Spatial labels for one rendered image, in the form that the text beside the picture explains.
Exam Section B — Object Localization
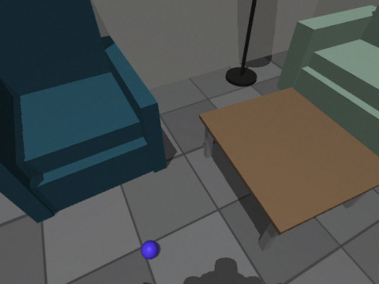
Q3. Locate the armchair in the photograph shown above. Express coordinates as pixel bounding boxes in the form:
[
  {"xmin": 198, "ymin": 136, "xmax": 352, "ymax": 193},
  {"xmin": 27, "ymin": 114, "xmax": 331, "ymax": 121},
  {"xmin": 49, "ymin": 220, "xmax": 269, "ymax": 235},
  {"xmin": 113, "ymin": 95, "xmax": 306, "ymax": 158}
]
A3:
[{"xmin": 0, "ymin": 0, "xmax": 167, "ymax": 223}]

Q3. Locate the ball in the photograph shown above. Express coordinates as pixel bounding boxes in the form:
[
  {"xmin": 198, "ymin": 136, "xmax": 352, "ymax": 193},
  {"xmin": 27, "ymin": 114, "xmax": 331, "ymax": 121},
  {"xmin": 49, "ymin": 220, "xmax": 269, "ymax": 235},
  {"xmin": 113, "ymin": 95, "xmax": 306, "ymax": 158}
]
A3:
[{"xmin": 141, "ymin": 240, "xmax": 158, "ymax": 259}]

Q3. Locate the sofa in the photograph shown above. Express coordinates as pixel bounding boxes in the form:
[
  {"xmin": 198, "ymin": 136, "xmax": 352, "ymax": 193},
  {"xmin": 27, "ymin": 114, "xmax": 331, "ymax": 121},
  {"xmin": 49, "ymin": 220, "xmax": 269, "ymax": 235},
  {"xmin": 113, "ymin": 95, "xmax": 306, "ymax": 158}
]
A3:
[{"xmin": 277, "ymin": 4, "xmax": 379, "ymax": 157}]

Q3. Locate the coffee table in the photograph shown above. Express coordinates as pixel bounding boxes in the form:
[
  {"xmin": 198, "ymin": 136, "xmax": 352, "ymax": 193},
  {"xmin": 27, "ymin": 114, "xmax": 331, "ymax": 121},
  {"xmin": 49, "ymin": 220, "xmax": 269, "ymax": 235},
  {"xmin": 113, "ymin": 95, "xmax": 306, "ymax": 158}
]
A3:
[{"xmin": 199, "ymin": 88, "xmax": 379, "ymax": 251}]

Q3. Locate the floor lamp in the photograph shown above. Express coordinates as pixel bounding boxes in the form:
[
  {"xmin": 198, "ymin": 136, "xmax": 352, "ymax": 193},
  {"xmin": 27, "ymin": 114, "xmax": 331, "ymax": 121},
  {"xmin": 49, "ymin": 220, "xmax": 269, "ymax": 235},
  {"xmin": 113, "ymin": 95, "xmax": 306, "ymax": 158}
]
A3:
[{"xmin": 226, "ymin": 0, "xmax": 257, "ymax": 87}]

